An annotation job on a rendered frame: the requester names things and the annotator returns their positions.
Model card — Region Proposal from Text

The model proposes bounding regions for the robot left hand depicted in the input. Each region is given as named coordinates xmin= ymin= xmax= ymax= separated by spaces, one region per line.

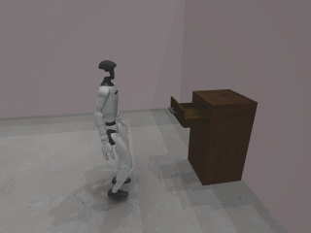
xmin=118 ymin=121 xmax=129 ymax=134

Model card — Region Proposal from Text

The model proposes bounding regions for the robot torso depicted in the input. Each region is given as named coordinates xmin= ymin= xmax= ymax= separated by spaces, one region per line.
xmin=98 ymin=83 xmax=119 ymax=133

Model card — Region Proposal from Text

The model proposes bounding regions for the robot left forearm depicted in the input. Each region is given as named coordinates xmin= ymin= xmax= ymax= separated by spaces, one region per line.
xmin=116 ymin=111 xmax=122 ymax=123

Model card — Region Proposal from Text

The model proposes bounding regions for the drawer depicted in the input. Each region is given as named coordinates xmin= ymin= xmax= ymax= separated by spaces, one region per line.
xmin=170 ymin=96 xmax=211 ymax=128

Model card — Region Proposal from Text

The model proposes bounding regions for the robot right forearm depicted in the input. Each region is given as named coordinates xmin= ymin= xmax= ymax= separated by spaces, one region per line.
xmin=95 ymin=113 xmax=109 ymax=144

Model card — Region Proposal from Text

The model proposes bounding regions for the right robot upper arm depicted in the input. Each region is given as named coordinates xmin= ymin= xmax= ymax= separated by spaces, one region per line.
xmin=94 ymin=86 xmax=110 ymax=118

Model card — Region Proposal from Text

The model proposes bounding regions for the right robot foot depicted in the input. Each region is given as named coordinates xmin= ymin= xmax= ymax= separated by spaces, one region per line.
xmin=107 ymin=188 xmax=129 ymax=198

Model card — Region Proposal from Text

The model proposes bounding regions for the handle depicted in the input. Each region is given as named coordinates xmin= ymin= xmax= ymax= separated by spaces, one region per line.
xmin=168 ymin=107 xmax=178 ymax=115

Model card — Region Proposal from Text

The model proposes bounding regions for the robot right hand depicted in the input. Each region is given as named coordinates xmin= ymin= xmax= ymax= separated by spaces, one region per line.
xmin=101 ymin=142 xmax=116 ymax=161

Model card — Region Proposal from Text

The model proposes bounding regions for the cabinet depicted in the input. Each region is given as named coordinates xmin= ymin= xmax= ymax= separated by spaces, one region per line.
xmin=188 ymin=89 xmax=258 ymax=185

